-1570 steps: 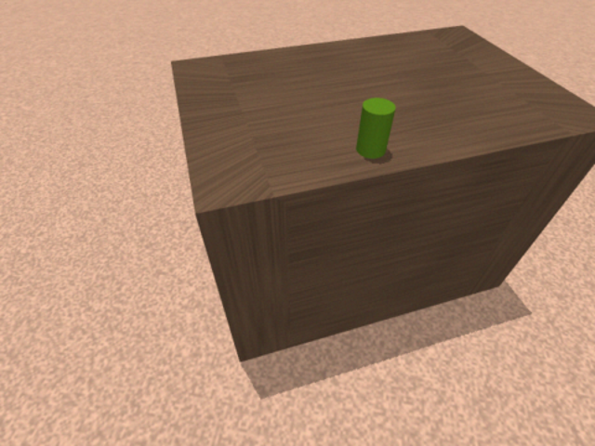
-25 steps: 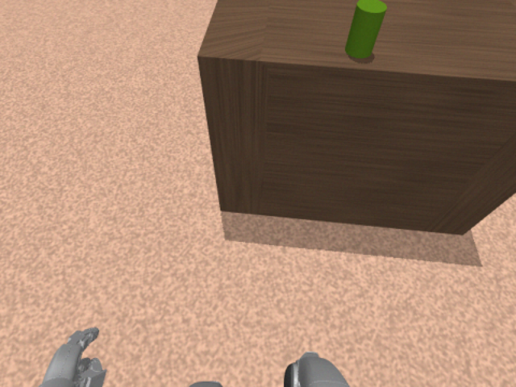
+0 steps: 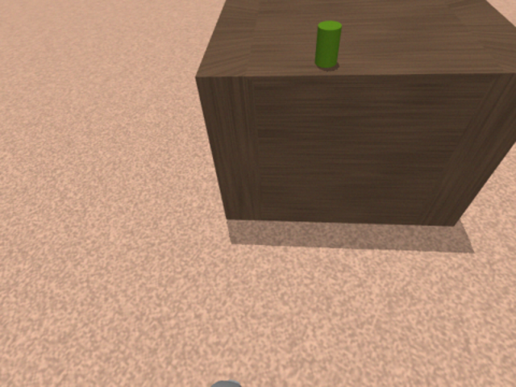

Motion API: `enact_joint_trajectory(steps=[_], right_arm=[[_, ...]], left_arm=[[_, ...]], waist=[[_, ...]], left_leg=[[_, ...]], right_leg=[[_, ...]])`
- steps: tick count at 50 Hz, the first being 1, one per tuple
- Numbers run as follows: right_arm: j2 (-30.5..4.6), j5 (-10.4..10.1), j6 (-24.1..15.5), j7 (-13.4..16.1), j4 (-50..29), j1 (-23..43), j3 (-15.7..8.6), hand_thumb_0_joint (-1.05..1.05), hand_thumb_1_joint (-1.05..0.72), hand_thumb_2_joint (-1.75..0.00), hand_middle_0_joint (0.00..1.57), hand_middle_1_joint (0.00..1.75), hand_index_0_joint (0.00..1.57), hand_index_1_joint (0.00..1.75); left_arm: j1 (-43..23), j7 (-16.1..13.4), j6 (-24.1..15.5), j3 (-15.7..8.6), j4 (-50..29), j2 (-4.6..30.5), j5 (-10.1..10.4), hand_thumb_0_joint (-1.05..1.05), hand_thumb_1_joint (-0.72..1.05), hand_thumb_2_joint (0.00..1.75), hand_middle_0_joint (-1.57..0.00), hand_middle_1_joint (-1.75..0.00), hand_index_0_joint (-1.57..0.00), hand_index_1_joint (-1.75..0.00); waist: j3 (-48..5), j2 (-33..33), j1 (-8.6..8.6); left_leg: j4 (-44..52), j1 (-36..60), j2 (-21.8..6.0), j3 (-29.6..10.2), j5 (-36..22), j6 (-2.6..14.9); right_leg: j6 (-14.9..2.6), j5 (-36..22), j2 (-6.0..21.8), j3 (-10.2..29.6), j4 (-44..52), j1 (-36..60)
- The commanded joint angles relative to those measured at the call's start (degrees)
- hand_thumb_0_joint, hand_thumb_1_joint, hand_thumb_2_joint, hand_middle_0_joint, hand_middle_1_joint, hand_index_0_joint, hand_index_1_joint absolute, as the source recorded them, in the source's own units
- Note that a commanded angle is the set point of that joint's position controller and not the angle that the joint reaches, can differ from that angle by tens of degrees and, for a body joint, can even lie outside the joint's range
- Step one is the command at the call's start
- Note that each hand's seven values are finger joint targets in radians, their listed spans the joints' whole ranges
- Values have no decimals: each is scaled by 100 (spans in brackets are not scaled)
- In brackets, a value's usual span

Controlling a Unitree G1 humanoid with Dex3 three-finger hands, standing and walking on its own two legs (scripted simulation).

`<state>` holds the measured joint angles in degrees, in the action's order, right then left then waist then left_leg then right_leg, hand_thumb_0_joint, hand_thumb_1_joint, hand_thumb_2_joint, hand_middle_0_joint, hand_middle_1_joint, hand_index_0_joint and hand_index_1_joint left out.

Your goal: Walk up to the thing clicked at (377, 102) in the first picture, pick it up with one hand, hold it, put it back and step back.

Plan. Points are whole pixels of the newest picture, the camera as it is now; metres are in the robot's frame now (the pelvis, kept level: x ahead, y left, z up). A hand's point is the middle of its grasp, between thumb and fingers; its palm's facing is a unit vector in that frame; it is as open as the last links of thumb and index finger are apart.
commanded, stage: step back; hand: right
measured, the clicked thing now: (327, 44) +1.05 -0.14 +0.04
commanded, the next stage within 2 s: stand in 0.98 s
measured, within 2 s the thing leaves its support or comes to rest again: neither
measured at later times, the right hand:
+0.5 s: hand out of the picture +0.06 -0.27 -0.15, palm faces -0.06 +0.92 -0.38, open 7.4 cm
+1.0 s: hand out of the picture +0.17 -0.21 -0.15, palm faces -0.08 +0.93 -0.36, open 7.4 cm
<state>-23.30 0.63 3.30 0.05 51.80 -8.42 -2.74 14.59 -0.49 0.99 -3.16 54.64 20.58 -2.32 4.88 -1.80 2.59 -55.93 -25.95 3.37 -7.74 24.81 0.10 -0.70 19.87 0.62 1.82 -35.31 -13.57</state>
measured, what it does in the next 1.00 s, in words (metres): steps on the spot: left foot, then right foot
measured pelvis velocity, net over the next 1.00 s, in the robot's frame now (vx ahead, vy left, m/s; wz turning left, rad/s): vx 0.04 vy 0.03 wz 0.06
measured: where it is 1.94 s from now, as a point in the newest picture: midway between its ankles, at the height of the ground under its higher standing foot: outside the picture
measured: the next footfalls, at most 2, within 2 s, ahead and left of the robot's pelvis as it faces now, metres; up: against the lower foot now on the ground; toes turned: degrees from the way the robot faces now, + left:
left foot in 0.14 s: +0.01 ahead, +0.14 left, +0.00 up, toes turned +1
right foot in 0.42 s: +0.06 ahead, -0.11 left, +0.00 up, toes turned +2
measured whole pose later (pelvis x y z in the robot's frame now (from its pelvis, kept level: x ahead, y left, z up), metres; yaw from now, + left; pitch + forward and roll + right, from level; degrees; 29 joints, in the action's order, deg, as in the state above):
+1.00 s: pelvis +0.04 +0.03 +0.00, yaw +3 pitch -1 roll +0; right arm -19.0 0.7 -0.7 0.3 59.3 -3.7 -1.0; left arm 6.5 -0.3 -0.1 -1.8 59.2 22.3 0.0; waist 4.8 0.8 1.0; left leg -34.2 -17.2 -2.5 1.0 15.4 -1.0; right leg 1.2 19.9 1.4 -0.6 -33.1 -11.6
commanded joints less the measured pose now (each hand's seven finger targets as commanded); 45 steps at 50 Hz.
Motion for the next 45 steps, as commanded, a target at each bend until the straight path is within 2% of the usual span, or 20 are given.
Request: enact_joint_trajectory(steps=[1,4,6,7,9,10,11,13,17,20,21,23,25,28,32,35,37,39,41,45], right_arm=[[-920,93,-254,49,-426,396,-221,0,-90,-90,20,30,20,30],[-915,130,-376,-21,-289,197,-271,0,-90,-90,20,30,20,30],[-882,137,-451,-40,-14,-277,-351,0,-90,-90,20,30,20,30],[-956,165,-489,-21,86,-421,-416,0,-90,-90,20,30,20,30],[-1663,218,-550,11,68,-583,-524,0,-90,-90,20,30,20,30],[-1948,156,-541,-20,44,-500,-596,0,-90,-90,20,30,20,30],[-1787,158,-534,-16,-41,-158,-578,0,-90,-90,20,30,20,30],[-1254,213,-585,-23,-70,0,-392,0,-90,-90,20,30,20,30],[-1284,183,-555,-48,21,-237,-445,0,-90,-90,20,30,20,30],[-1063,88,-428,-64,-88,85,-345,0,-90,-90,20,30,20,30],[-791,61,-423,-50,-123,4,-262,0,-90,-90,20,30,20,30],[-539,72,-423,23,-253,35,-164,0,-90,-90,20,30,20,30],[-1130,111,-427,50,-12,-345,-360,0,-90,-90,20,30,20,30],[-936,82,-479,-13,176,-437,-314,0,-90,-90,20,30,20,30],[-794,85,-475,-50,233,-453,-265,0,-90,-90,20,30,20,30],[-753,102,-549,40,437,-627,-292,0,-90,-90,20,30,20,30],[-1128,170,-590,124,394,-500,-357,0,-90,-90,20,30,20,30],[-1537,85,-573,120,210,116,-343,0,-90,-90,20,30,20,30],[-1335,121,-529,115,286,348,-287,0,-90,-90,20,30,20,30],[-949,6,-519,134,283,537,-153,0,-90,-90,20,30,20,30]], left_arm=[[-89,-84,-305,-469,-529,1660,-47,0,90,90,-20,-30,-20,-30],[-415,-28,-256,-515,-644,1746,-55,0,90,90,-20,-30,-20,-30],[-634,19,-171,-418,-676,1673,-12,0,90,90,-20,-30,-20,-30],[-491,27,-159,-307,-671,1401,-8,0,90,90,-20,-30,-20,-30],[-649,28,-180,-162,-718,943,144,0,90,90,-20,-30,-20,-30],[-971,-4,-198,-341,-638,1540,57,0,90,90,-20,-30,-20,-30],[-832,43,-228,-360,-596,1647,78,0,90,90,-20,-30,-20,-30],[-595,102,-285,-315,-473,1366,112,0,90,90,-20,-30,-20,-30],[-626,133,-316,-323,-369,1209,98,0,90,90,-20,-30,-20,-30],[-57,51,-409,-341,-73,1161,54,0,90,90,-20,-30,-20,-30],[176,10,-436,-402,13,1282,32,0,90,90,-20,-30,-20,-30],[141,-58,-477,-576,-95,2014,-67,0,90,90,-20,-30,-20,-30],[-605,-21,-469,-580,-352,2013,-26,0,90,90,-20,-30,-20,-30],[-664,-16,-532,-411,-347,1539,44,0,90,90,-20,-30,-20,-30],[-955,6,-480,-335,-365,1585,57,0,90,90,-20,-30,-20,-30],[-915,14,-341,-222,-362,1421,176,0,90,90,-20,-30,-20,-30],[-702,-5,-282,-121,-388,1130,239,0,90,90,-20,-30,-20,-30],[-586,-48,-145,-145,-185,1220,271,0,90,90,-20,-30,-20,-30],[-638,-28,-154,-111,-48,1181,204,0,90,90,-20,-30,-20,-30],[-441,-77,-273,-204,154,1455,187,0,90,90,-20,-30,-20,-30]], waist=[[-272,1113,190],[-261,1452,97],[-366,1199,-173],[-479,754,-219],[-554,-976,-418],[-100,-634,-537],[105,-485,-332],[96,-547,-190],[-71,-926,-374],[-387,-646,35],[-581,-187,154],[-459,1069,243],[208,742,-63],[90,613,-136],[-164,1091,-215],[-566,696,-363],[-950,-221,-258],[-1002,-629,-148],[-742,-610,-49],[-1143,-113,-85]], left_leg=[[640,-489,-105,199,155,-118],[1855,316,-334,607,576,-149],[3270,1559,-113,873,-227,-20],[3513,2214,-145,589,-544,62],[4357,2539,-2062,-2543,1436,975],[4573,1345,-2398,-2896,2336,1497],[4476,950,-2374,-2535,2030,1527],[4125,1371,-1637,-1330,836,1068],[3929,1278,-1449,-901,3,907],[2899,516,-1099,-126,-192,614],[2226,154,-882,83,-288,430],[295,-1172,-30,367,893,78],[-119,-676,-562,-37,697,77],[401,-275,-577,3,135,50],[1623,766,-581,705,-250,-31],[3017,1730,-282,1051,-1728,-25],[3083,2089,-1242,-79,-3100,346],[3350,1213,-2271,-1188,-2587,1315],[3312,1032,-1888,-630,-2201,980],[2121,1036,-1018,430,-3237,262]], right_leg=[[-768,-700,1038,1125,1088,757],[-1025,825,1441,1351,1418,236],[-800,914,1172,936,983,-360],[-590,588,910,622,396,-705],[-45,1135,-94,-477,-1238,-2264],[-75,1392,228,121,-1744,-1782],[-101,1263,299,183,-1784,-1370],[-100,877,313,85,-1162,-1409],[-14,537,-2,-344,-359,-762],[-73,-379,-243,-605,1063,816],[-144,-416,-17,-124,1229,1422],[-968,1405,2014,2815,2297,1418],[-1467,2027,2382,2934,2398,120],[-1028,129,1566,1403,1967,147],[-892,-1187,1366,599,1506,-339],[-521,-2337,942,90,219,-255],[-161,-1834,437,-235,-558,-471],[-14,853,62,-225,-714,-37],[-89,648,162,-156,-76,134],[-217,-2502,625,364,676,838]])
